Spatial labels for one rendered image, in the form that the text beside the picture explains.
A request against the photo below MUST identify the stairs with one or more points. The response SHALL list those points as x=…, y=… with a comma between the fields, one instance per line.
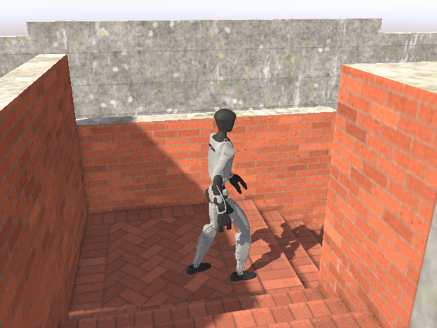
x=301, y=247
x=305, y=308

